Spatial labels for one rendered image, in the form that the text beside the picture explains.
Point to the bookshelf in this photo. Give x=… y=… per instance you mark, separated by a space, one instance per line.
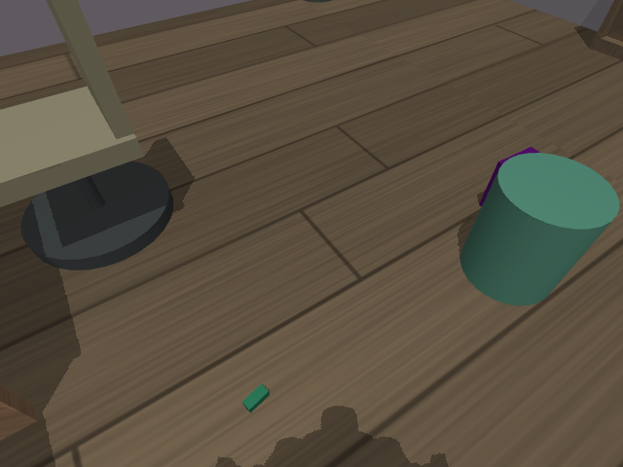
x=609 y=39

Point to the office chair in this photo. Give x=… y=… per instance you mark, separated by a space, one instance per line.
x=74 y=150

